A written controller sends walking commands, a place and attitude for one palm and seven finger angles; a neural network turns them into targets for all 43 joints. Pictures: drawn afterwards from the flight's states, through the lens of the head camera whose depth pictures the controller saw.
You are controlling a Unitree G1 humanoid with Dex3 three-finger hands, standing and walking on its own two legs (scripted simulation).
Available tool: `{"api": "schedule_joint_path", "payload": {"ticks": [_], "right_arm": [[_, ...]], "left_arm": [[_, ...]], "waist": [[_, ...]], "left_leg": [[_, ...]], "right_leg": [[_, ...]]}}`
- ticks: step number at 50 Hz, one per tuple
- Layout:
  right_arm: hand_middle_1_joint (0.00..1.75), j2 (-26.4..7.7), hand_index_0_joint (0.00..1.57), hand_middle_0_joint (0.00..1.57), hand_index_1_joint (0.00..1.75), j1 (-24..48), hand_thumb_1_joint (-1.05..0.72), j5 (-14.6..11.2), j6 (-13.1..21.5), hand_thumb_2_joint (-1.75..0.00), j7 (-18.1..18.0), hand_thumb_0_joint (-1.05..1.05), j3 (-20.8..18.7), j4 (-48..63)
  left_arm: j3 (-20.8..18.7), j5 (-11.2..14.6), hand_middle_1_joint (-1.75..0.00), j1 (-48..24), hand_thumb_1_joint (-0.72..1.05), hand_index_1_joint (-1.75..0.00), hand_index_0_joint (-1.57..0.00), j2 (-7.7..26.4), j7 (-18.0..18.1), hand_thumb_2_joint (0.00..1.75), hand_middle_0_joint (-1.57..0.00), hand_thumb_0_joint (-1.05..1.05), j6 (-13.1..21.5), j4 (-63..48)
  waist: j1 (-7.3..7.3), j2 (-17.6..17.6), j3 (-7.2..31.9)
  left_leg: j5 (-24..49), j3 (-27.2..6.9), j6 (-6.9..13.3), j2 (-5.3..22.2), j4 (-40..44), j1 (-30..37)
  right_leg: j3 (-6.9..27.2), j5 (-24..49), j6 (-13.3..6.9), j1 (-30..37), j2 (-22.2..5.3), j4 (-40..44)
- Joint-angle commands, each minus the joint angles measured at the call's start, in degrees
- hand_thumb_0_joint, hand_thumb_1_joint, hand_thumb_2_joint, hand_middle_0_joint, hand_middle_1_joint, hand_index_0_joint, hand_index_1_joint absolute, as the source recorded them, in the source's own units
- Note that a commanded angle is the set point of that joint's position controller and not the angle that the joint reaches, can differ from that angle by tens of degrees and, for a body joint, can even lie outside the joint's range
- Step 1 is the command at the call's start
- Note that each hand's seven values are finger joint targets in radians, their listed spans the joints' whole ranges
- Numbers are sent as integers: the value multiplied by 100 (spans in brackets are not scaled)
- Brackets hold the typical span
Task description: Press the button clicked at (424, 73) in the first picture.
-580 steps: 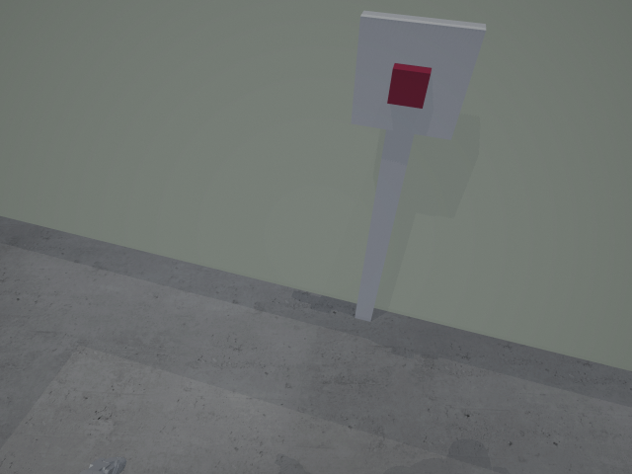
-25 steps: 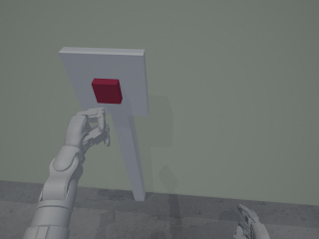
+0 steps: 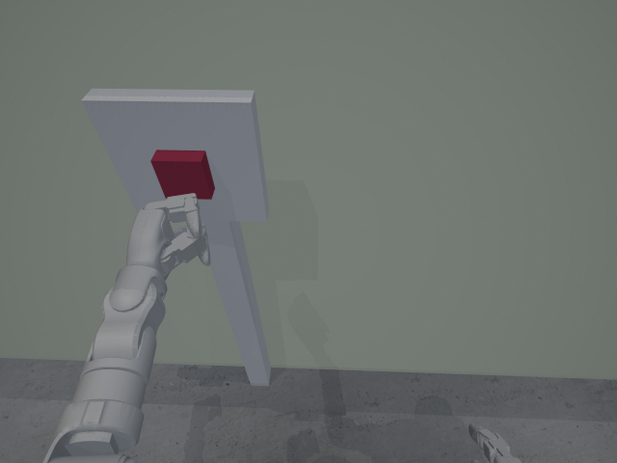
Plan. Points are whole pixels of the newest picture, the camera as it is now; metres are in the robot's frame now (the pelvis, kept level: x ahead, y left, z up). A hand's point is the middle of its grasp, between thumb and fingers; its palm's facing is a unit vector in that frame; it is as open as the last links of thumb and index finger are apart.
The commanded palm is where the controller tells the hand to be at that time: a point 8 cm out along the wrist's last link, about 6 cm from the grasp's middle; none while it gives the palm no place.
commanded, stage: aim a knuckle at the button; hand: left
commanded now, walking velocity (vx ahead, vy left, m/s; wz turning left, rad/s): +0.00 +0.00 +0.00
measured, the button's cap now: (185, 173) +0.45 +0.19 +0.15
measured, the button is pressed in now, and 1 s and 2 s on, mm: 0 1 13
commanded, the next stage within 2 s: press the button with the knuckle in 0.44 s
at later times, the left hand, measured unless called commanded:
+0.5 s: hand (205, 240) +0.36 +0.15 +0.11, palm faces +0.01 -1.00 -0.02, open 3.1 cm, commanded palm +0.34 +0.20 +0.12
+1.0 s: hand (200, 222) +0.39 +0.16 +0.12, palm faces +0.00 -1.00 +0.00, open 3.1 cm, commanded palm +0.37 +0.21 +0.12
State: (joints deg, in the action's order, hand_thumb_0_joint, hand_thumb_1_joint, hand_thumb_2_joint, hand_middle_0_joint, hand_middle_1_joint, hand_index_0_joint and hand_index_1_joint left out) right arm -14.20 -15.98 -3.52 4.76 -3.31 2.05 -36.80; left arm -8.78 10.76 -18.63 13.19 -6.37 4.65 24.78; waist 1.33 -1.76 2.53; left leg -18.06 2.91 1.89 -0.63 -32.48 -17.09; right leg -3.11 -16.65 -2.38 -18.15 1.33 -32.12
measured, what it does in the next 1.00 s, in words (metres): stands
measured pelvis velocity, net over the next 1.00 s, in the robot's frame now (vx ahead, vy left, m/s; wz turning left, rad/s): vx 0.00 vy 0.00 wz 0.01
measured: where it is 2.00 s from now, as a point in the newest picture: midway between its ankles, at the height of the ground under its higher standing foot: outside the picture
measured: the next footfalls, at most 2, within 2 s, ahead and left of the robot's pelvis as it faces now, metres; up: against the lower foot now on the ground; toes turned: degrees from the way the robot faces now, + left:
none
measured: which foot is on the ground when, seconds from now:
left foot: down 0.00-1.00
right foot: down 0.00-1.00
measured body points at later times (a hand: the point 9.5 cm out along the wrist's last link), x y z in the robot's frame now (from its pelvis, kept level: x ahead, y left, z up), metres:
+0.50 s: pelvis +0.00 -0.01 +0.00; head +0.00 -0.02 +0.45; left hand +0.36 +0.20 +0.12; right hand +0.15 -0.25 -0.10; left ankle -0.01 +0.10 -0.73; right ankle +0.00 -0.09 -0.73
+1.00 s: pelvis +0.00 +0.00 +0.00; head +0.01 +0.00 +0.45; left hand +0.39 +0.22 +0.12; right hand +0.11 -0.25 -0.11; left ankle -0.01 +0.10 -0.73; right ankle +0.00 -0.09 -0.73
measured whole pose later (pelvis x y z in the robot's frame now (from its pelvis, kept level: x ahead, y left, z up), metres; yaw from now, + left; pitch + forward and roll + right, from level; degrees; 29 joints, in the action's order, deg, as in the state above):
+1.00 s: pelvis +0.00 +0.00 +0.00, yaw +1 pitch +4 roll +0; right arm -14.6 -16.9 -3.6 3.6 -3.5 2.1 -37.1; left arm -10.4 11.0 -28.0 15.0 -8.6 7.2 36.0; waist 1.9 -1.3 3.1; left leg -18.4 2.4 2.0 -0.7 -34.3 -20.2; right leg -3.7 -16.8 -2.3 -20.7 1.2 -33.3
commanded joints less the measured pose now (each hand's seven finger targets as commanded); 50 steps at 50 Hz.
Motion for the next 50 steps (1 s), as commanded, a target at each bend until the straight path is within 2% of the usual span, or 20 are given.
{"api": "schedule_joint_path", "payload": {"ticks": [1, 4, 8, 10, 15, 18, 20, 24, 27, 30, 32, 34, 35, 38, 40, 42, 43, 45, 47, 50], "right_arm": [[30, -698, 20, 20, 30, 446, -90, -6, 303, -90, -41, 0, -257, 846], [30, -700, 20, 20, 30, 445, -90, -17, 305, -90, -60, 0, -262, 833], [30, -668, 20, 20, 30, 472, -90, -27, 332, -90, -49, 0, -243, 847], [30, -710, 20, 20, 30, 448, -90, -12, 317, -90, -53, 0, -242, 820], [30, -703, 20, 20, 30, 502, -90, 6, 266, -90, -53, 0, -211, 852], [30, -653, 20, 20, 30, 544, -90, -6, 266, -90, -39, 0, -218, 947], [30, -659, 20, 20, 30, 519, -90, -9, 280, -90, -35, 0, -211, 931], [30, -666, 20, 20, 30, 534, -90, -22, 281, -90, -43, 0, -214, 924], [30, -698, 20, 20, 30, 520, -90, -4, 258, -90, -56, 0, -231, 922], [30, -706, 20, 20, 30, 521, -90, 4, 222, -90, -73, 0, -207, 884], [30, -667, 20, 20, 30, 525, -90, -5, 240, -90, -69, 0, -207, 905], [30, -689, 20, 20, 30, 471, -90, -14, 235, -90, -82, 0, -199, 832], [30, -724, 20, 20, 30, 411, -90, -6, 215, -90, -94, 0, -206, 792], [30, -726, 20, 20, 30, 392, -90, -15, 190, -90, -110, 0, -194, 766], [30, -755, 20, 20, 30, 310, -90, 3, 172, -90, -102, 0, -216, 760], [30, -744, 20, 20, 30, 272, -90, 0, 165, -90, -90, 0, -230, 759], [30, -725, 20, 20, 30, 266, -90, -4, 174, -90, -75, 0, -225, 775], [30, -772, 20, 20, 30, 156, -90, 0, 167, -90, -58, 0, -254, 726], [30, -782, 20, 20, 30, 125, -90, 8, 157, -90, -41, 0, -272, 741], [30, -795, 20, 20, 30, 74, -90, 17, 127, -90, -36, 0, -286, 709]], "left_arm": [[-334, 107, -150, -2174, 90, -150, -130, 943, -48, 90, -130, 0, 463, -1283], [-357, 99, -150, -2273, 90, -150, -130, 1012, -81, 90, -130, 0, 472, -1290], [-94, 127, -150, -2270, 90, -150, -130, 711, -107, 90, -130, 0, 482, -1316], [-184, 106, -150, -2278, 90, -150, -130, 850, -74, 90, -130, 0, 463, -1181], [-421, 65, -150, -2269, 90, -150, -130, 1077, 10, 90, -130, 0, 422, -1035], [-363, 52, -150, -2158, 90, -150, -130, 994, -21, 90, -130, 0, 500, -1331], [-209, 87, -150, -2285, 90, -150, -130, 835, -41, 90, -130, 0, 505, -1293], [-154, 109, -150, -2235, 90, -150, -130, 767, -81, 90, -130, 0, 452, -1231], [-385, 104, -150, -2165, 90, -150, -130, 999, -60, 90, -130, 0, 399, -1144], [-417, 70, -150, -2514, 90, -150, -130, 1137, -54, 90, -130, 0, 415, -1192], [-292, 90, -150, -2522, 90, -150, -130, 947, -79, 90, -130, 0, 453, -1220], [-268, 111, -150, -2747, 90, -150, -130, 956, -95, 90, -130, 0, 451, -956], [-315, 128, -150, -2821, 90, -150, -130, 1016, -110, 90, -130, 0, 434, -722], [-326, 90, -150, -3220, 90, -150, -130, 1091, -153, 90, -130, 0, 446, -529], [-453, 75, -150, -3148, 90, -150, -130, 1233, -163, 90, -130, 0, 499, -380], [-496, 86, -150, -3230, 90, -150, -130, 1261, -188, 90, -130, 0, 575, -391], [-306, 95, -150, -3231, 90, -150, -130, 1018, -218, 90, -130, 0, 590, -334], [-332, 103, -150, -3282, 90, -150, -130, 1044, -218, 90, -130, 0, 617, -73], [-443, 93, -150, -3253, 90, -150, -130, 1121, -198, 90, -130, 0, 632, -57], [-441, 27, -150, -3523, 90, -150, -130, 1209, -144, 90, -130, 0, 676, -82]], "waist": [[-33, 289, 1388], [-31, 167, 1425], [4, 67, 1367], [9, 360, 1310], [-52, 374, 1234], [-122, -5, 1535], [-32, 290, 1417], [-11, 191, 1378], [-77, 395, 1411], [-17, 230, 1399], [-26, 73, 1468], [72, 225, 1336], [111, 555, 1257], [116, 117, 1317], [75, 257, 1520], [45, 53, 1681], [71, -13, 1651], [126, 358, 1529], [58, 208, 1668], [130, 281, 1577]], "left_leg": [[1407, -286, 11, 57, 325, 439], [1311, -291, 9, 33, 343, 450], [1346, -319, 3, 35, 320, 536], [1294, -335, 25, 40, 308, 427], [1130, -276, 40, 8, 311, 221], [1389, -249, 15, 3, 297, 420], [1406, -296, 28, 29, 269, 406], [1271, -283, 22, 7, 276, 421], [1270, -273, 45, 3, 279, 316], [1244, -288, 39, 1, 263, 314], [1345, -280, 29, 1, 261, 437], [1246, -304, 34, 7, 244, 392], [1159, -318, 50, 16, 232, 251], [1021, -323, 29, -14, 246, 272], [1214, -345, 42, -5, 200, 266], [1358, -332, 19, -1, 190, 342], [1382, -339, 11, 1, 187, 395], [1440, -378, 26, 29, 147, 322], [1472, -361, 11, 22, 158, 348], [1457, -377, 22, 43, 150, 297]], "right_leg": [[290, 1743, 100, 638, -97, 405], [297, 1651, 91, 634, -109, 417], [262, 1654, 81, 514, -104, 404], [271, 1621, 95, 539, -100, 413], [343, 1538, 126, 639, -139, 436], [335, 1814, 87, 755, -141, 350], [302, 1827, 100, 677, -111, 350], [303, 1722, 111, 577, -118, 387], [348, 1770, 130, 701, -134, 394], [343, 1672, 112, 671, -135, 382], [328, 1779, 96, 641, -128, 366], [318, 1670, 110, 498, -115, 399], [319, 1581, 132, 515, -104, 414], [344, 1403, 104, 403, -130, 408], [335, 1561, 85, 548, -114, 343], [334, 1734, 71, 583, -118, 292], [300, 1726, 61, 489, -106, 279], [253, 1733, 68, 387, -68, 267], [264, 1776, 62, 417, -78, 232], [260, 1710, 68, 359, -68, 241]]}}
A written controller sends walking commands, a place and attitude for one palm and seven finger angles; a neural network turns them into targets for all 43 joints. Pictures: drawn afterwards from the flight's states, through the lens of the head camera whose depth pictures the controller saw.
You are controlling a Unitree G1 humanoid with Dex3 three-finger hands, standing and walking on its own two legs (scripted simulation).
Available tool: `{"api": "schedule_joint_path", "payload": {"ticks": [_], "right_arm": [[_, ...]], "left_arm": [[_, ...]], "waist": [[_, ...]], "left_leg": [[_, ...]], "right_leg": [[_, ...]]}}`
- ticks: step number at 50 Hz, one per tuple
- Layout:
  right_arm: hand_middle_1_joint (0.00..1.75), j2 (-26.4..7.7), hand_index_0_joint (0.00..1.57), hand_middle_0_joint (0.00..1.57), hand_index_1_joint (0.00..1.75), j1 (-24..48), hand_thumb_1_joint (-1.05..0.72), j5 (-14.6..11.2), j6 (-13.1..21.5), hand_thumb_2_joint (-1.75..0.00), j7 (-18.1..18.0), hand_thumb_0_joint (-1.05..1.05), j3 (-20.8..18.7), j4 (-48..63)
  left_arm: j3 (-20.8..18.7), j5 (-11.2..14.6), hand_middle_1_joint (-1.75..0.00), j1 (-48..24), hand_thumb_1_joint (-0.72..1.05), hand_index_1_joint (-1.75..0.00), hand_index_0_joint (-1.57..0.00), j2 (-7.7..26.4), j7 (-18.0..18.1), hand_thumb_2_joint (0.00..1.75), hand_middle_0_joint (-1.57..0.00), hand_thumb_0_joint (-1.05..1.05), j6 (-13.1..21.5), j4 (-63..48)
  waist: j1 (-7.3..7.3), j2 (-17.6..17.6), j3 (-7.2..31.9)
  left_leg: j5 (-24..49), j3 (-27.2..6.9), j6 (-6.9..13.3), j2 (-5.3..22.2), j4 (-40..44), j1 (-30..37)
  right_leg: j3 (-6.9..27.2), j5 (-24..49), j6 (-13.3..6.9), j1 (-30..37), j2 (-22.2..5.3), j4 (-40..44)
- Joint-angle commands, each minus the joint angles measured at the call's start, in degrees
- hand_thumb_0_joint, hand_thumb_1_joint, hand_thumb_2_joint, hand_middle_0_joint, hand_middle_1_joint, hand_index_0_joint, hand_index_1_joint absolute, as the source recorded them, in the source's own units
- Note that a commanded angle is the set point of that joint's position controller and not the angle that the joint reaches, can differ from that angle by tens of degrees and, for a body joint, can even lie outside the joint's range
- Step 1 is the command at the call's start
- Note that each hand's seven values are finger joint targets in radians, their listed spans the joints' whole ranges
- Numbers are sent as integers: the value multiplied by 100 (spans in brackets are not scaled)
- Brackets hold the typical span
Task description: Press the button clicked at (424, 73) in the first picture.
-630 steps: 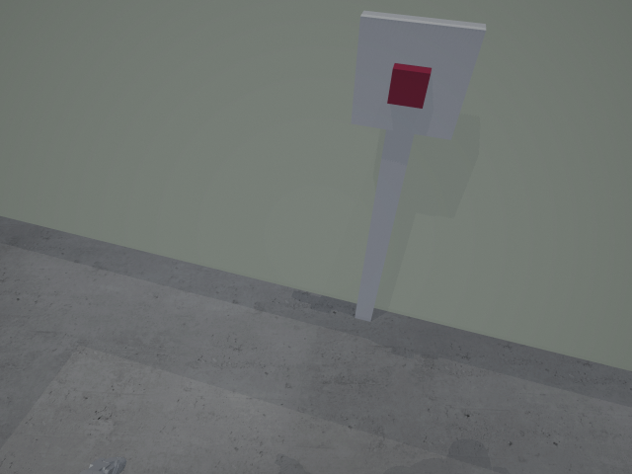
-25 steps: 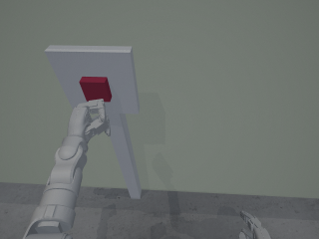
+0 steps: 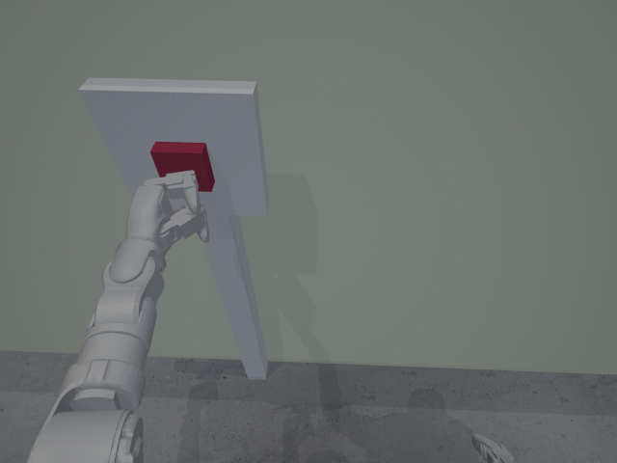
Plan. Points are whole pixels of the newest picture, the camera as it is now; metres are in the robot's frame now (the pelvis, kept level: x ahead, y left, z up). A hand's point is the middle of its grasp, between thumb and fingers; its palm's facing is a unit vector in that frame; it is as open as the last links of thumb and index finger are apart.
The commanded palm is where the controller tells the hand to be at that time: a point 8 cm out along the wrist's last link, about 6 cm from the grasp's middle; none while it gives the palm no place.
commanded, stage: press the button with the knuckle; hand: left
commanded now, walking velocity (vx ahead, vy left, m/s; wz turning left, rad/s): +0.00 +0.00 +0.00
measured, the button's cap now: (185, 165) +0.46 +0.18 +0.15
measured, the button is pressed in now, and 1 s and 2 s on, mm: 1 13 0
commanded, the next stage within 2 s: hold the button down briefly in 0.58 s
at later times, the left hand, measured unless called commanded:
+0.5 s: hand (199, 209) +0.41 +0.16 +0.11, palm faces -0.01 -1.00 -0.01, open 2.8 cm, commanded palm +0.41 +0.22 +0.12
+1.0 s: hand (199, 208) +0.42 +0.16 +0.11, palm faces +0.00 -1.00 -0.02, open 2.8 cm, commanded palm +0.42 +0.21 +0.12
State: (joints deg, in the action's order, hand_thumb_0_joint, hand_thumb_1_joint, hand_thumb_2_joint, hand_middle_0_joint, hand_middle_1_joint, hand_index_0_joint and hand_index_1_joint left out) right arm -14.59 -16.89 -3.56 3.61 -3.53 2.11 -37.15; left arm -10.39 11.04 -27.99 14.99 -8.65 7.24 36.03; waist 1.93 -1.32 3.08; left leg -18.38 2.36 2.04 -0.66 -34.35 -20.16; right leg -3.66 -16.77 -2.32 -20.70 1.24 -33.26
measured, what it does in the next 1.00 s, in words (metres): stands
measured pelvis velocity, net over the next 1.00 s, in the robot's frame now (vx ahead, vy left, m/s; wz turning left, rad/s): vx -0.04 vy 0.01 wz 0.02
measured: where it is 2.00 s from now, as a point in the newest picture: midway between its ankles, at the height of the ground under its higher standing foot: outside the picture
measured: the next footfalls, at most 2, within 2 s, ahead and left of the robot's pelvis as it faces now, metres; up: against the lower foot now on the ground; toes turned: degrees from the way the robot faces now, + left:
none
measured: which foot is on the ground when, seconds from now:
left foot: down 0.00-1.00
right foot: down 0.00-1.00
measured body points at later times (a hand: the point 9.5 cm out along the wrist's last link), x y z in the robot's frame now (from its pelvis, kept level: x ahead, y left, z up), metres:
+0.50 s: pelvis -0.02 +0.01 -0.01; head +0.01 +0.01 +0.44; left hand +0.41 +0.22 +0.12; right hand +0.07 -0.24 -0.12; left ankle -0.01 +0.10 -0.73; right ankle +0.00 -0.09 -0.73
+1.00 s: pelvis -0.04 +0.01 -0.01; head +0.00 +0.01 +0.43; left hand +0.41 +0.22 +0.12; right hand +0.01 -0.26 -0.13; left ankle -0.01 +0.10 -0.73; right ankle +0.00 -0.09 -0.73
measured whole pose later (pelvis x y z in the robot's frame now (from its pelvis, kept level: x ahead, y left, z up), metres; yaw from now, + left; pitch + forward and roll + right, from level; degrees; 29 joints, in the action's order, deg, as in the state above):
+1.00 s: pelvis -0.04 +0.01 -0.01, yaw +1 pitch +7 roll -1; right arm -16.0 -21.3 -3.2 7.3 -3.8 3.0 -41.2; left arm -11.0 9.8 -48.3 20.6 -8.5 16.9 63.6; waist 5.5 -0.7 2.5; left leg -17.1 1.4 2.6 -1.0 -41.2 -31.5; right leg -4.9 -15.3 -2.1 -31.0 0.5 -38.9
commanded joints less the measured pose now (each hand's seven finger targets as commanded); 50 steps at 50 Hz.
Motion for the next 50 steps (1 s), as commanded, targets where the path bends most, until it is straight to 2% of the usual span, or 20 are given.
{"api": "schedule_joint_path", "payload": {"ticks": [1, 5, 8, 11, 14, 15, 19, 21, 24, 25, 28, 30, 32, 35, 39, 40, 42, 45, 48, 50], "right_arm": [[30, -736, 20, 20, 30, 172, -90, 13, 238, -90, -8, 0, -290, 748], [30, -773, 20, 20, 30, 78, -90, 20, 221, -90, -41, 0, -269, 592], [30, -775, 20, 20, 30, 25, -90, 29, 227, -90, -59, 0, -273, 543], [30, -776, 20, 20, 30, -69, -90, 48, 265, -90, -28, 0, -282, 497], [30, -789, 20, 20, 30, -116, -90, 46, 281, -90, -18, 0, -279, 442], [30, -814, 20, 20, 30, -172, -90, 54, 271, -90, -21, 0, -277, 396], [30, -834, 20, 20, 30, -218, -90, 52, 304, -90, -23, 0, -274, 347], [30, -847, 20, 20, 30, -251, -90, 58, 312, -90, -21, 0, -250, 327], [30, -870, 20, 20, 30, -306, -90, 53, 351, -90, -13, 0, -232, 316], [30, -899, 20, 20, 30, -348, -90, 61, 345, -90, -23, 0, -239, 291], [30, -907, 20, 20, 30, -372, -90, 35, 390, -90, -35, 0, -229, 309], [30, -945, 20, 20, 30, -434, -90, 39, 413, -90, -48, 0, -226, 276], [30, -954, 20, 20, 30, -457, -90, 39, 458, -90, -50, 0, -231, 273], [30, -999, 20, 20, 30, -546, -90, 34, 489, -90, -72, 0, -220, 214], [30, -1011, 20, 20, 30, -574, -90, 24, 553, -90, -66, 0, -231, 185], [30, -1014, 20, 20, 30, -615, -90, 47, 564, -90, -64, 0, -235, 179], [30, -1024, 20, 20, 30, -621, -90, 36, 585, -90, -66, 0, -233, 179], [30, -1042, 20, 20, 30, -655, -90, 43, 590, -90, -71, 0, -224, 164], [30, -1027, 20, 20, 30, -625, -90, 29, 612, -90, -64, 0, -220, 185], [30, -1051, 20, 20, 30, -657, -90, 45, 599, -90, -72, 0, -223, 180]], "left_arm": [[-172, -7, -150, -2711, 90, -150, -130, 897, 95, 90, -130, 0, 428, -1222], [-116, -42, -150, -3411, 90, -150, -130, 929, 169, 90, -130, 0, 454, -787], [-248, -69, -150, -3599, 90, -150, -130, 1046, 181, 90, -130, 0, 528, -458], [-126, -88, -150, -3949, 90, -150, -130, 904, 163, 90, -130, 0, 690, -314], [-171, -51, -150, -4127, 90, -150, -130, 931, 161, 90, -130, 0, 793, -28], [-212, -70, -150, -4287, 90, -150, -130, 1041, 178, 90, -130, 0, 840, 69], [-293, -92, -150, -4662, 90, -150, -130, 1167, 189, 90, -130, 0, 989, 450], [-348, -138, -150, -4835, 90, -150, -130, 1307, 184, 90, -130, 0, 1067, 617], [-310, -97, -150, -4976, 90, -150, -130, 1272, 140, 90, -130, 0, 1144, 905], [-473, -95, -150, -5056, 90, -150, -130, 1479, 147, 90, -130, 0, 1169, 1008], [-295, -82, -150, -5348, 90, -150, -130, 1361, 105, 90, -130, 0, 1221, 1073], [-321, -90, -150, -5463, 90, -150, -130, 1462, 122, 90, -130, 0, 1235, 1194], [-242, -89, -150, -5651, 90, -150, -130, 1416, 161, 90, -130, 0, 1274, 1113], [-244, -45, -150, -5623, 90, -150, -130, 1452, 159, 90, -130, 0, 1256, 1332], [-92, -64, -150, -5815, 90, -150, -130, 1359, 179, 90, -130, 0, 1271, 1223], [-128, -66, -150, -5837, 90, -150, -130, 1354, 192, 90, -130, 0, 1289, 1248], [-78, -67, -150, -5861, 90, -150, -130, 1345, 189, 90, -130, 0, 1280, 1239], [-228, -59, -150, -5761, 90, -150, -130, 1526, 173, 90, -130, 0, 1271, 1361], [-126, -62, -150, -5802, 90, -150, -130, 1428, 141, 90, -130, 0, 1272, 1328], [-404, -68, -150, -5661, 90, -150, -130, 1750, 147, 90, -130, 0, 1269, 1429]], "waist": [[94, 72, 1525], [262, 226, 1238], [242, 90, 1460], [281, -29, 1671], [323, -6, 1611], [373, 183, 1548], [415, 227, 1473], [441, 7, 1484], [482, 10, 1413], [517, 235, 1387], [590, 61, 1387], [653, 28, 1362], [694, -112, 1534], [769, 166, 1408], [802, -170, 1466], [801, 11, 1501], [814, -91, 1558], [785, 92, 1518], [798, -90, 1481], [721, 153, 1481]], "left_leg": [[1423, -311, 2, 43, 348, 654], [996, -402, 4, 56, 361, 534], [900, -406, -4, 46, 352, 565], [1060, -472, -33, 72, 311, 740], [1011, -493, -55, 86, 285, 719], [943, -527, -42, 94, 281, 616], [525, -506, -23, 74, 292, 402], [396, -521, -25, 67, 279, 351], [124, -546, -38, 63, 287, 203], [47, -550, -11, 69, 258, 78], [-249, -554, -22, 67, 280, 6], [-481, -575, -19, 69, 272, -82], [-610, -593, -27, 71, 284, -13], [-771, -590, -7, 84, 264, -250], [-917, -625, -31, 94, 283, -131], [-868, -651, -21, 93, 276, -159], [-904, -617, -19, 88, 258, -154], [-932, -600, -3, 80, 227, -335], [-947, -566, -12, 79, 221, -303], [-909, -571, 5, 73, 191, -478]], "right_leg": [[317, 1636, 63, 514, -60, 368], [301, 1107, 63, 193, -37, 437], [319, 986, 57, 163, -48, 404], [278, 1032, 33, 40, -33, 313], [261, 958, 41, -101, -15, 298], [248, 890, 41, -97, -4, 297], [298, 579, 69, -195, -13, 312], [327, 459, 55, -264, -18, 288], [324, 252, 53, -368, -10, 273], [343, 200, 71, -342, -2, 277], [362, -23, 83, -476, -5, 265], [370, -192, 90, -575, -5, 256], [386, -279, 105, -640, -12, 235], [401, -387, 124, -638, -3, 258], [385, -453, 120, -826, -18, 223], [363, -412, 118, -768, -5, 200], [405, -463, 127, -778, -13, 218], [426, -515, 131, -673, -15, 236], [442, -538, 133, -736, -23, 240], [450, -558, 132, -580, -17, 240]]}}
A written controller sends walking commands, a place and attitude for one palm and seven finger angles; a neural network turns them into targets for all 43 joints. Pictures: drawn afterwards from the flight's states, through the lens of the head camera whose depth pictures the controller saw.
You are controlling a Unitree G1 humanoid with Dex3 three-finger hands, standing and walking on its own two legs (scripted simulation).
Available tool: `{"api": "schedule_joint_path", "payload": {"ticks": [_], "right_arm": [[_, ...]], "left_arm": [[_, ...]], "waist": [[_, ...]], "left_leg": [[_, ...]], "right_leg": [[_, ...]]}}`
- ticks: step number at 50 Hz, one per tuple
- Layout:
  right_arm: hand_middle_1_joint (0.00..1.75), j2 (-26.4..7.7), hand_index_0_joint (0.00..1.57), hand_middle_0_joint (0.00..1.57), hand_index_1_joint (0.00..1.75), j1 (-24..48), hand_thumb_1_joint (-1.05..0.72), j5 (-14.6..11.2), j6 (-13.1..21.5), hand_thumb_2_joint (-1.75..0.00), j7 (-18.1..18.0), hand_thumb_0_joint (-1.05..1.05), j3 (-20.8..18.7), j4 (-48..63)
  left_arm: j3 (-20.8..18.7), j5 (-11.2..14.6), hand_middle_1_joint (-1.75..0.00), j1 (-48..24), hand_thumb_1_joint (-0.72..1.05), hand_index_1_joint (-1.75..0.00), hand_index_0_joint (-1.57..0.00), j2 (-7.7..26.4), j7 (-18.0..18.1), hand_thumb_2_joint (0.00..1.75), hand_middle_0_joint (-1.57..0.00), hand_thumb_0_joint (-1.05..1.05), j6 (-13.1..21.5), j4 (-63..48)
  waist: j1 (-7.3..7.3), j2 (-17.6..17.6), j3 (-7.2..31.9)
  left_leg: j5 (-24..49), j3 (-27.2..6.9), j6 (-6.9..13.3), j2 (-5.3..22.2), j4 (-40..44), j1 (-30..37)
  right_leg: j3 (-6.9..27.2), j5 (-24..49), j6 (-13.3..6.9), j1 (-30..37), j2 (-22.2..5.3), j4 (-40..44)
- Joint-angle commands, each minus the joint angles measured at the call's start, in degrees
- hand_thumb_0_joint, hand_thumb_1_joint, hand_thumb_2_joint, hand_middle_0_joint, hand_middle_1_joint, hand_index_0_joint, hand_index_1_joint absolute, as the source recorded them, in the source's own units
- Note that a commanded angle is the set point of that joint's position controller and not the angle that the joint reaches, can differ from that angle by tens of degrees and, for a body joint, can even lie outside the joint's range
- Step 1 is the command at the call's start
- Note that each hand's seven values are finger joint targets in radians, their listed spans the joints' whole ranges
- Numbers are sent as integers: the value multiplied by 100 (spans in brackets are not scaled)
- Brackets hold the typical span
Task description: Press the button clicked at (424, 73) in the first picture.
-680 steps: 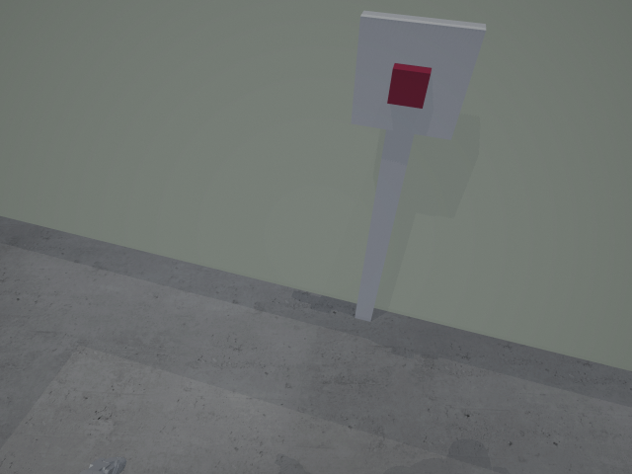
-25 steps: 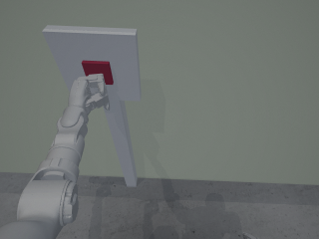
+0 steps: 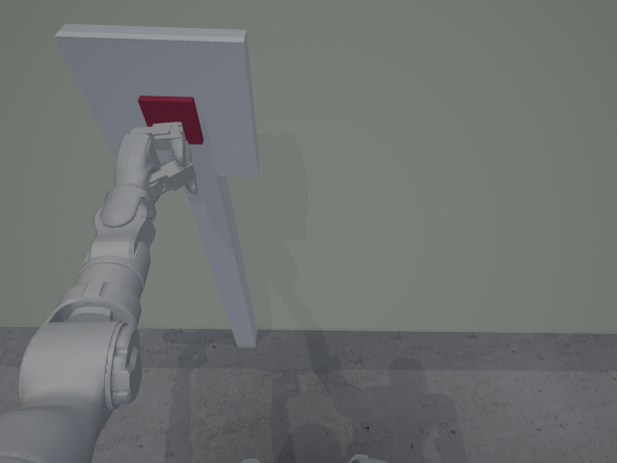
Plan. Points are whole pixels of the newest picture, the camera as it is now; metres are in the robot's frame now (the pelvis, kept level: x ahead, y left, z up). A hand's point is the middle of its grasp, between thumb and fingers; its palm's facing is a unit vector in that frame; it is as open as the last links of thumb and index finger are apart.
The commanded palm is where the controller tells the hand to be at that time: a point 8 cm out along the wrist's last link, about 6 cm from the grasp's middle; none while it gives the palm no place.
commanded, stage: pull the fist back off the button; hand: left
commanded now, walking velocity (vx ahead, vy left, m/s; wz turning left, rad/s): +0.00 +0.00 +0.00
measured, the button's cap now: (174, 116) +0.52 +0.17 +0.17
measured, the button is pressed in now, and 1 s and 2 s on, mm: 13 0 0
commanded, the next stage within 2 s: draw the hand back to the body in 0.98 s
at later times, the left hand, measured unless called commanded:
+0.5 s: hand (187, 178) +0.44 +0.15 +0.13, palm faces -0.03 -1.00 +0.00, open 2.9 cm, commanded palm +0.40 +0.20 +0.14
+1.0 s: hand (181, 218) +0.38 +0.15 +0.13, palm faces -0.03 -1.00 -0.01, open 3.1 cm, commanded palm +0.36 +0.20 +0.14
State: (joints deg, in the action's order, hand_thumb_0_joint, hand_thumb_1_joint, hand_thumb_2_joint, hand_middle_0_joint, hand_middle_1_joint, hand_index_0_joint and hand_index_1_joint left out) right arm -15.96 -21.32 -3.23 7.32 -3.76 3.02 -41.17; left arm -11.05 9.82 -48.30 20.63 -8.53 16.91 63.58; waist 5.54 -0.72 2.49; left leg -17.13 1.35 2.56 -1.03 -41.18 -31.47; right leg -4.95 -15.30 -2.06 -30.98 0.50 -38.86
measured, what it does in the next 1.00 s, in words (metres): shifts its weight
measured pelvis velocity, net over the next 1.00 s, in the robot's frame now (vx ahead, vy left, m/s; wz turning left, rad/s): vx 0.05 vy -0.01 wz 0.00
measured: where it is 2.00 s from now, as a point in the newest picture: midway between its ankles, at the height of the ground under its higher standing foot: outside the picture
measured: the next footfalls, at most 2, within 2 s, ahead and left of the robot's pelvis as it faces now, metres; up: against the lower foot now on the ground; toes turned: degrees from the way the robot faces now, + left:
none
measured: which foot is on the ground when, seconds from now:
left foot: down 0.00-1.00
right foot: down 0.00-1.00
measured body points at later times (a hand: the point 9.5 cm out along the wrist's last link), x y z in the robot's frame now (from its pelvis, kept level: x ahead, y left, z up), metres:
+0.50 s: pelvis +0.02 +0.00 +0.01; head +0.04 -0.01 +0.46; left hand +0.44 +0.20 +0.13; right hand +0.12 -0.25 -0.10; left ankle +0.04 +0.09 -0.71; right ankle +0.05 -0.10 -0.71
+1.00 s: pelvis +0.05 -0.01 +0.01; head +0.05 -0.02 +0.46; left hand +0.37 +0.20 +0.13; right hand +0.24 -0.23 -0.07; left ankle +0.04 +0.09 -0.71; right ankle +0.05 -0.10 -0.71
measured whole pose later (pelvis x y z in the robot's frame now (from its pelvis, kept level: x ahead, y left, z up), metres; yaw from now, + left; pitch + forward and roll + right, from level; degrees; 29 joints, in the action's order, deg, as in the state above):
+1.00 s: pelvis +0.05 -0.01 +0.01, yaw +0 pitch +2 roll +0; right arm -13.8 -11.5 -3.3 4.3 -3.7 3.1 -33.3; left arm -6.1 11.9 -9.1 12.0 -8.2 -1.2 11.1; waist -0.8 -2.2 3.2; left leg -19.3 1.1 2.0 -1.2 -34.4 -17.1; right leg -4.6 -18.2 -2.2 -17.3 0.8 -33.3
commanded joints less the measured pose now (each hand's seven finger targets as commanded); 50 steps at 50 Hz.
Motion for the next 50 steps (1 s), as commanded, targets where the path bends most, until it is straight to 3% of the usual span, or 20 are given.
{"api": "schedule_joint_path", "payload": {"ticks": [1, 3, 7, 11, 12, 13, 15, 16, 22, 25, 26, 28, 30, 35, 38, 40, 42, 45, 48, 50], "right_arm": [[30, -884, 20, 20, 30, -175, -90, -7, 235, -90, -39, 0, -305, 624], [30, -901, 20, 20, 30, -179, -90, 10, 236, -90, -27, 0, -334, 628], [30, -848, 20, 20, 30, -117, -90, 17, 235, -90, 21, 0, -352, 728], [30, -837, 20, 20, 30, -66, -90, 13, 202, -90, 45, 0, -371, 816], [30, -800, 20, 20, 30, -9, -90, 9, 201, -90, 53, 0, -375, 857], [30, -800, 20, 20, 30, 11, -90, 7, 186, -90, 55, 0, -390, 884], [30, -768, 20, 20, 30, 79, -90, -4, 153, -90, 56, 0, -362, 946], [30, -775, 20, 20, 30, 114, -90, -15, 130, -90, 48, 0, -371, 974], [30, -682, 20, 20, 30, 395, -90, -36, 89, -90, 62, 0, -368, 1243], [30, -670, 20, 20, 30, 510, -90, -18, 88, -90, 87, 0, -378, 1356], [30, -638, 20, 20, 30, 585, -90, -18, 91, -90, 105, 0, -374, 1415], [30, -584, 20, 20, 30, 703, -90, -38, 88, -90, 127, 0, -368, 1462], [30, -622, 20, 20, 30, 751, -90, -30, 58, -90, 105, 0, -369, 1476], [30, -556, 20, 20, 30, 1004, -90, -13, 3, -90, 28, 0, -343, 1569], [30, -453, 20, 20, 30, 1104, -90, -15, 84, -90, 39, 0, -322, 1595], [30, -464, 20, 20, 30, 1101, -90, -4, 101, -90, 39, 0, -318, 1561], [30, -487, 20, 20, 30, 1150, -90, -9, 69, -90, 30, 0, -328, 1575], [30, -490, 20, 20, 30, 1239, -90, -13, 1, -90, 15, 0, -287, 1598], [30, -464, 20, 20, 30, 1344, -90, 2, -56, -90, -55, 0, -266, 1597], [30, -440, 20, 20, 30, 1373, -90, 17, -44, -90, -73, 0, -247, 1588]], "left_arm": [[-129, 57, -150, -3656, 90, -150, -130, 947, 93, 90, -130, 0, 301, -1399], [-348, 65, -150, -3560, 90, -150, -130, 1125, 88, 90, -130, 0, 298, -1412], [-181, 51, -150, -3320, 90, -150, -130, 824, 25, 90, -130, 0, 300, -1633], [-348, 84, -150, -2869, 90, -150, -130, 894, 12, 90, -130, 0, 279, -1793], [-222, 80, -150, -2845, 90, -150, -130, 738, -10, 90, -130, 0, 284, -1998], [-389, 88, -150, -2534, 90, -150, -130, 857, -7, 90, -130, 0, 260, -2009], [-286, 106, -150, -2355, 90, -150, -130, 764, -51, 90, -130, 0, 222, -2188], [-485, 124, -150, -2036, 90, -150, -130, 910, -45, 90, -130, 0, 170, -2132], [-303, 187, -150, -1053, 90, -150, -130, 598, -84, 90, -130, 0, -19, -3386], [-334, 248, -150, -229, 90, -150, -130, 513, -68, 90, -130, 0, -178, -3883], [-336, 247, -150, 23, 90, -150, -130, 479, -66, 90, -130, 0, -227, -4226], [-31, 269, -150, 357, 90, -150, -130, 96, -65, 90, -130, 0, -401, -4626], [-194, 283, -150, 779, 90, -150, -130, 249, -9, 90, -130, 0, -606, -4706], [-308, 243, -150, 985, 90, -150, -130, 409, 108, 90, -130, 0, -857, -5736], [71, 269, -150, 1395, 90, -150, -130, -43, 55, 90, -130, 0, -861, -6400], [214, 294, -150, 1656, 90, -150, -130, -195, 17, 90, -130, 0, -961, -6398], [99, 309, -150, 2135, 90, -150, -130, -135, -6, 90, -130, 0, -1144, -6375], [223, 287, -150, 2133, 90, -150, -130, -182, -8, 90, -130, 0, -1398, -6466], [38, 269, -150, 1734, 90, -150, -130, 23, 89, 90, -130, 0, -1474, -6643], [246, 234, -150, 1474, 90, -150, -130, -125, 128, 90, -130, 0, -1401, -6812]], "waist": [[414, -66, 1527], [328, -16, 1615], [238, -216, 1746], [92, 79, 1736], [82, -133, 1837], [-27, -33, 1841], [-36, 21, 1698], [-112, 187, 1621], [-325, -197, 1863], [-455, 111, 1853], [-528, -31, 1907], [-474, -11, 1704], [-511, 328, 1451], [-539, 165, 1541], [-541, -303, 1717], [-482, -13, 1536], [-545, 153, 1422], [-488, 205, 1173], [-467, 56, 1219], [-398, -26, 1283]], "left_leg": [[-1022, -443, -51, 109, 886, 722], [-1027, -456, -56, 102, 867, 730], [-702, -464, -71, 106, 835, 980], [-459, -423, -50, 107, 835, 955], [-373, -389, -57, 101, 831, 1084], [-330, -394, -58, 102, 822, 1079], [-270, -360, -46, 98, 845, 987], [-240, -343, -34, 106, 861, 921], [529, -307, -65, 111, 898, 1462], [929, -276, -54, 125, 907, 1524], [1109, -243, -65, 123, 932, 1584], [1231, -233, -71, 134, 957, 1677], [1159, -219, -52, 136, 988, 1536], [1330, -199, -45, 110, 1023, 1756], [1883, -223, -106, 118, 984, 2175], [1881, -248, -99, 128, 963, 2146], [1781, -225, -96, 103, 1014, 2028], [1605, -253, -80, 76, 1029, 1956], [1433, -255, -88, 49, 1056, 1983], [1540, -277, -77, 57, 1005, 2117]], "right_leg": [[585, -693, 113, 381, 46, 801], [576, -688, 106, 424, 40, 781], [519, -434, 75, 413, 53, 724], [511, -273, 72, 630, 61, 735], [514, -195, 68, 651, 59, 726], [512, -164, 55, 720, 68, 730], [523, -100, 54, 849, 65, 754], [524, -82, 57, 916, 68, 777], [453, 689, 6, 1202, 67, 715], [423, 1097, 10, 1469, 77, 702], [434, 1313, 10, 1587, 49, 682], [389, 1427, 27, 1517, 48, 719], [386, 1384, 43, 1585, 51, 788], [434, 1566, 39, 1823, 14, 852], [381, 1972, 17, 1821, 12, 783], [340, 1962, 35, 1772, 31, 811], [325, 1996, 58, 1838, 14, 840], [317, 1830, 60, 1761, 6, 913], [343, 1650, 52, 1760, -12, 962], [336, 1667, 44, 1716, -9, 942]]}}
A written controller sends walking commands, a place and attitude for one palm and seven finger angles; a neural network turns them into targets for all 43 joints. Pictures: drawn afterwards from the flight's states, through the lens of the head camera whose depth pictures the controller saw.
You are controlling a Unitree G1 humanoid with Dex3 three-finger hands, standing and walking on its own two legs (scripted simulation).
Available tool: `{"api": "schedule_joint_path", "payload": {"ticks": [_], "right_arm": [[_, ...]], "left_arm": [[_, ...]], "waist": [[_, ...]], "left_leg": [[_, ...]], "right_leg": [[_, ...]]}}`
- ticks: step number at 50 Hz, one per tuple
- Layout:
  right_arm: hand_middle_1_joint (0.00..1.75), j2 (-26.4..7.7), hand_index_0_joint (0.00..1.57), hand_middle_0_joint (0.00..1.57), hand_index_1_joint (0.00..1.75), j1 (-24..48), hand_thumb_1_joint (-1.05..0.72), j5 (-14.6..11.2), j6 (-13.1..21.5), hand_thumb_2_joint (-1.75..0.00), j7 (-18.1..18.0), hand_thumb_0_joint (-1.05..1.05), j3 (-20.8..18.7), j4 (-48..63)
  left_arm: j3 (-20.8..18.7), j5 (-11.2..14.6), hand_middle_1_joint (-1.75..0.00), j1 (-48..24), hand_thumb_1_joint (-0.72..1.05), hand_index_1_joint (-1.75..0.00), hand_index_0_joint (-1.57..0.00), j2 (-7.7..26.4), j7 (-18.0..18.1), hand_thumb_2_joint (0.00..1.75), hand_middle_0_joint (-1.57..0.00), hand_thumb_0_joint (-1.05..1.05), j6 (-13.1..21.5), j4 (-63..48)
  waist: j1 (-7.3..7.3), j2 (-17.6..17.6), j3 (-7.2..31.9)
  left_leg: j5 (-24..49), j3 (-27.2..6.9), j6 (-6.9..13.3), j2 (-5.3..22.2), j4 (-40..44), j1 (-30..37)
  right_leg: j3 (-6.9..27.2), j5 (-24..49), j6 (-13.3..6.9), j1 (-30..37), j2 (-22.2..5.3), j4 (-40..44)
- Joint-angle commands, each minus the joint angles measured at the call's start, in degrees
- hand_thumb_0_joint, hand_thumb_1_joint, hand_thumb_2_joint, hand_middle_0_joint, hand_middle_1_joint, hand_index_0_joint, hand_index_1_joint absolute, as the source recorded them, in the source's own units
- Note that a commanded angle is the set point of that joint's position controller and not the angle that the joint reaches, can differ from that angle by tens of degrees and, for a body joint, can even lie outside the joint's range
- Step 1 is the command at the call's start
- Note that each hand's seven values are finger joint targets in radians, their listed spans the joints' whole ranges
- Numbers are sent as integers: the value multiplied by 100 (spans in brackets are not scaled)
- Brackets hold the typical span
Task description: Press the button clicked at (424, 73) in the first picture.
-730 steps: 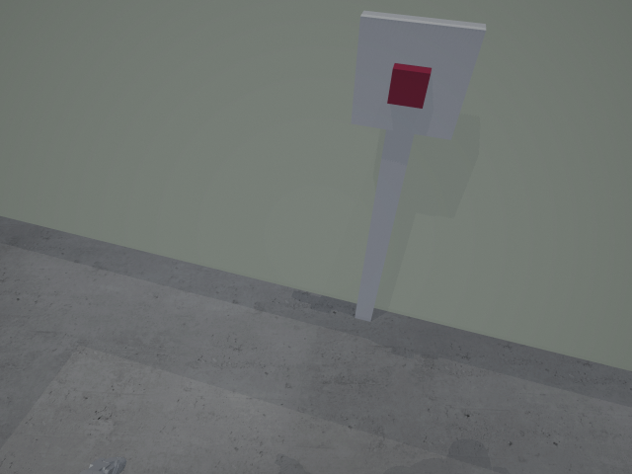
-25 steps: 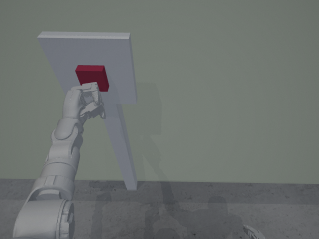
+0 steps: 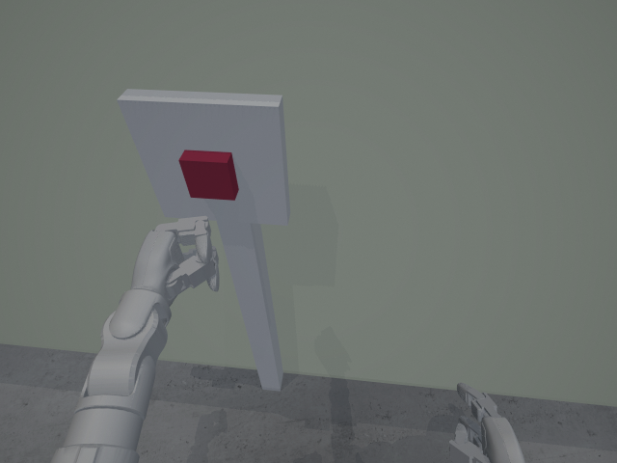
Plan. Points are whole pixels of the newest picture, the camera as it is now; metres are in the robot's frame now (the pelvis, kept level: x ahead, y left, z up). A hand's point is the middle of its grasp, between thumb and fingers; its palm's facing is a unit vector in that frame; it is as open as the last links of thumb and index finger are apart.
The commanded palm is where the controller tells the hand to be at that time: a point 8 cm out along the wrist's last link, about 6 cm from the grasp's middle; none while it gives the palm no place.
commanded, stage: draw the hand back to the body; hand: left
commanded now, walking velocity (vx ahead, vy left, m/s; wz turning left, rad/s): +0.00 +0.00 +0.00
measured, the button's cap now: (211, 174) +0.45 +0.17 +0.15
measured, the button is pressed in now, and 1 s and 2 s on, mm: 0 0 0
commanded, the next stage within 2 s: step back with the hand held close in 1.56 s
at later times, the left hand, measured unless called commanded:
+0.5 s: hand (174, 292) +0.27 +0.17 +0.14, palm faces +0.00 -1.00 -0.05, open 3.1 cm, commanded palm +0.24 +0.23 +0.15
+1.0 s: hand (97, 334) +0.20 +0.22 +0.16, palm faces +0.33 -0.89 -0.30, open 3.1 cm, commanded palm +0.15 +0.26 +0.17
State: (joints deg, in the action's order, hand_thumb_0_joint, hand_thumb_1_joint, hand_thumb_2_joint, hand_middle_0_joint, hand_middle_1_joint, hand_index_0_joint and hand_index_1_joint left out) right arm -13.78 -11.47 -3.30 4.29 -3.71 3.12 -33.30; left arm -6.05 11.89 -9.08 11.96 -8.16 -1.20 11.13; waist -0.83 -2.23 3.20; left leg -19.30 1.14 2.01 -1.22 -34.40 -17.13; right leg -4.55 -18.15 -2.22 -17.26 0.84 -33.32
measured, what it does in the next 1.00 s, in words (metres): stands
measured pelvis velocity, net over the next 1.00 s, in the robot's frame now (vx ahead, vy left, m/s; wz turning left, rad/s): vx -0.02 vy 0.00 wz -0.01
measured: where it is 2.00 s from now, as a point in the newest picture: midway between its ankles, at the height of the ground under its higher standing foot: outside the picture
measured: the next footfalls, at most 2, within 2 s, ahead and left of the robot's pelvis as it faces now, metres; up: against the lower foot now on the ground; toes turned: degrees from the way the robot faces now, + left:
none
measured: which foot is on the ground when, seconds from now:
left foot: down 0.00-1.00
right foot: down 0.00-1.00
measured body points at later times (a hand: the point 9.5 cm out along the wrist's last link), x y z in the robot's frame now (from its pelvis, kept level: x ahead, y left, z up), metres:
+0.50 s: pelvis -0.01 +0.00 +0.00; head -0.03 -0.03 +0.45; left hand +0.26 +0.22 +0.14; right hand +0.17 -0.24 -0.08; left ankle -0.01 +0.10 -0.73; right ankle -0.01 -0.09 -0.73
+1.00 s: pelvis -0.02 +0.00 +0.01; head -0.04 -0.02 +0.46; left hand +0.18 +0.27 +0.17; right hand +0.17 -0.21 -0.08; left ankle -0.01 +0.10 -0.73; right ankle -0.01 -0.09 -0.73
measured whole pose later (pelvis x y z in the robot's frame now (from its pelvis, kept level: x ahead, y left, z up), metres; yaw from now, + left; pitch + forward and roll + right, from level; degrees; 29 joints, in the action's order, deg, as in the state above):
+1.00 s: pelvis -0.02 +0.00 +0.01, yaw -1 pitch -5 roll -1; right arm -12.5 -10.9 -0.2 4.4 -3.9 2.7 -36.9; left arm -10.4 3.9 20.7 16.6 6.2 4.4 -18.3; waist -2.9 -4.0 -1.5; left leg -13.7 1.6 2.1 -1.1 -24.2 -5.4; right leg -3.8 -11.9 -2.1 -5.4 1.4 -22.3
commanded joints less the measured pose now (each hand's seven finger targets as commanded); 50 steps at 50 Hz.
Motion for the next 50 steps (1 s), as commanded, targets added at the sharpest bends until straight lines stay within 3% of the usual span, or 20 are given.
{"api": "schedule_joint_path", "payload": {"ticks": [1, 3, 5, 7, 10, 11, 15, 21, 24, 25, 29, 30, 31, 33, 35, 37, 42, 44, 45, 50], "right_arm": [[30, -630, 20, 20, 30, 386, -90, 37, 277, -90, -75, 0, -251, 802], [30, -622, 20, 20, 30, 366, -90, 43, 292, -90, -67, 0, -245, 778], [30, -678, 20, 20, 30, 336, -90, 54, 265, -90, -67, 0, -251, 741], [30, -653, 20, 20, 30, 464, -90, 41, 235, -90, -49, 0, -242, 871], [30, -650, 20, 20, 30, 527, -90, 23, 218, -90, -14, 0, -237, 953], [30, -612, 20, 20, 30, 580, -90, 9, 230, -90, -5, 0, -240, 1011], [30, -638, 20, 20, 30, 594, -90, 11, 313, -90, -11, 0, -237, 1034], [30, -659, 20, 20, 30, 649, -90, -8, 416, -90, -104, 0, -247, 1006], [30, -637, 20, 20, 30, 681, -90, -4, 502, -90, -148, 0, -211, 998], [30, -658, 20, 20, 30, 686, -90, 1, 521, -90, -157, 0, -221, 982], [30, -637, 20, 20, 30, 752, -90, -5, 573, -90, -184, 0, -178, 978], [30, -554, 20, 20, 30, 859, -90, 161, 602, -90, -164, 0, -223, 941], [30, -498, 20, 20, 30, 898, -90, 230, 601, -90, -155, 0, -190, 858], [30, -495, 20, 20, 30, 845, -90, 238, 487, -90, -105, 0, -200, 800], [30, -509, 20, 20, 30, 867, -90, 260, 445, -90, -81, 0, -232, 773], [30, -480, 20, 20, 30, 888, -90, 282, 415, -90, -71, 0, -224, 765], [30, -473, 20, 20, 30, 963, -90, 299, 354, -90, -80, 0, -249, 690], [30, -461, 20, 20, 30, 973, -90, 309, 361, -90, -77, 0, -259, 677], [30, -482, 20, 20, 30, 972, -90, 324, 370, -90, -72, 0, -269, 654], [30, -475, 20, 20, 30, 952, -90, 335, 378, -90, -26, 0, -323, 663]], "left_arm": [[-247, 36, -150, -2364, 90, -150, -130, 684, 95, 90, -130, 0, 442, -1546], [-226, 58, -150, -2153, 90, -150, -130, 610, 81, 90, -130, 0, 485, -1406], [-537, 86, -150, -1847, 90, -150, -130, 907, 51, 90, -130, 0, 443, -1048], [-704, 112, -150, -1481, 90, -150, -130, 1016, -14, 90, -130, 0, 390, -1219], [-760, 136, -150, -1159, 90, -150, -130, 1090, -86, 90, -130, 0, 305, -1592], [-733, 165, -150, -1031, 90, -150, -130, 1013, -113, 90, -130, 0, 285, -1810], [-738, 292, -150, -508, 90, -150, -130, 990, -181, 90, -130, 0, 182, -2275], [-806, 341, -150, -428, 90, -150, -130, 1119, -239, 90, -130, 0, -10, -2897], [-765, 382, -150, -267, 90, -150, -130, 1061, -280, 90, -130, 0, -59, -3118], [-863, 403, -150, -137, 90, -150, -130, 1168, -289, 90, -130, 0, -69, -3118], [-1045, 492, -150, 233, 90, -150, -130, 1246, -396, 90, -130, 0, -186, -3158], [-1025, -258, -150, 219, 90, -150, -130, 1777, 393, 90, -130, 0, 196, -3698], [-763, -319, -150, 615, 90, -150, -130, 1261, 716, 90, -130, 0, 299, -3457], [-726, -465, -150, 1205, 90, -150, -130, 1177, 1039, 90, -130, 0, 446, -3461], [-738, -580, -150, 1224, 90, -150, -130, 1276, 1204, 90, -130, 0, 616, -3764], [-759, -666, -150, 1325, 90, -150, -130, 1283, 1318, 90, -130, 0, 719, -3937], [-809, -779, -150, 1555, 90, -150, -130, 1302, 1465, 90, -130, 0, 866, -4051], [-874, -798, -150, 1681, 90, -150, -130, 1325, 1499, 90, -130, 0, 921, -4159], [-958, -810, -150, 1802, 90, -150, -130, 1415, 1511, 90, -130, 0, 943, -4167], [-1127, -830, -150, 2510, 90, -150, -130, 1410, 1525, 90, -130, 0, 1024, -4457]], "waist": [[172, 25, 1272], [129, 79, 1358], [60, 461, 1279], [-92, 238, 1370], [-140, 241, 1368], [-163, 73, 1295], [-127, 296, 1077], [-15, 117, 773], [-32, -12, 779], [-28, 218, 738], [-109, 87, 607], [-209, 68, 150], [-134, 105, -135], [-169, 215, -8], [-154, 208, 217], [-151, -85, 230], [-139, 50, -39], [-165, -91, 12], [-185, 66, -17], [-248, 23, 57]], "left_leg": [[1801, -271, -39, 74, 343, 719], [1946, -279, -54, 71, 334, 768], [1806, -266, -38, 72, 368, 542], [1807, -196, -37, 36, 452, 477], [1987, -170, -33, 57, 494, 495], [1997, -155, -38, 62, 527, 537], [1928, -172, -18, 83, 574, 551], [1419, -196, -4, 62, 678, 602], [1288, -246, -11, 45, 721, 699], [1268, -245, 14, 60, 693, 676], [1168, -253, -4, 36, 771, 608], [973, -246, 2, 68, 901, 451], [803, -233, 1, 76, 963, 453], [842, -231, 0, 126, 1111, 628], [959, -187, 13, 140, 1166, 817], [958, -166, 7, 138, 1254, 942], [929, -201, 10, 160, 1397, 1054], [951, -215, 3, 155, 1433, 1128], [935, -235, 6, 156, 1443, 1102], [1315, -239, -26, 190, 1444, 1128]], "right_leg": [[287, 1967, 45, 371, -48, 373], [273, 2116, 36, 441, -45, 343], [287, 2060, 50, 580, -37, 387], [340, 2186, 44, 823, -79, 387], [332, 2379, 39, 998, -77, 398], [331, 2393, 38, 966, -78, 415], [304, 2330, 64, 957, -47, 502], [318, 1676, 99, 689, -46, 721], [305, 1446, 88, 666, -42, 778], [313, 1396, 105, 665, -25, 815], [324, 1294, 101, 740, -52, 879], [560, 883, 86, 627, -178, 1234], [570, 712, 97, 570, -221, 1294], [522, 703, 95, 805, -201, 1318], [546, 799, 96, 1000, -183, 1396], [546, 800, 87, 1068, -200, 1434], [524, 620, 80, 1052, -172, 1626], [515, 641, 68, 1109, -171, 1635], [516, 577, 68, 1130, -158, 1690], [488, 994, 51, 1316, -138, 1572]]}}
